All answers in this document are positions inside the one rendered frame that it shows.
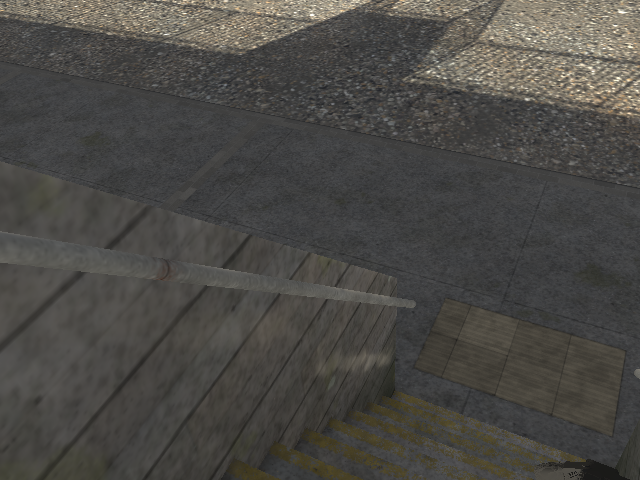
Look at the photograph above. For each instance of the right robot hand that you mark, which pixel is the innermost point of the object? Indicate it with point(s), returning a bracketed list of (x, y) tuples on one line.
[(589, 470)]

